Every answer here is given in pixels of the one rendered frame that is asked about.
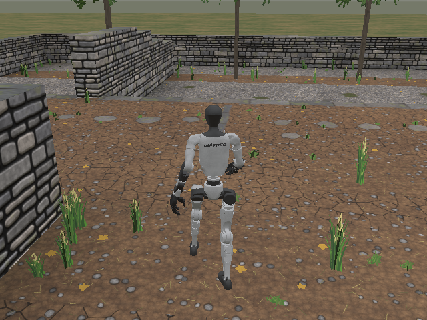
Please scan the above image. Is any left robot hand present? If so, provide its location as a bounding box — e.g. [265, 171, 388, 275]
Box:
[170, 194, 185, 215]

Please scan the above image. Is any robot right shin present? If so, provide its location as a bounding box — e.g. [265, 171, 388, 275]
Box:
[221, 231, 233, 280]

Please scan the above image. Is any robot head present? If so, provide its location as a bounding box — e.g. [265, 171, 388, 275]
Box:
[203, 105, 225, 137]

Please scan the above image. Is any right robot forearm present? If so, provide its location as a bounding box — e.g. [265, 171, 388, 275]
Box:
[232, 159, 244, 171]

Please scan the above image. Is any right robot hand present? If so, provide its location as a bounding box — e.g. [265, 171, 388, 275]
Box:
[225, 162, 238, 175]

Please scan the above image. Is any right robot upper arm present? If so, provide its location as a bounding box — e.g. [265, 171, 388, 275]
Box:
[227, 133, 244, 167]

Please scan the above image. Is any left robot forearm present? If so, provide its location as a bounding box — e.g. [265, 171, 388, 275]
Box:
[173, 162, 189, 197]

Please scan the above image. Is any left robot upper arm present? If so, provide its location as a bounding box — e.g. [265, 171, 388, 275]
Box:
[184, 134, 200, 172]

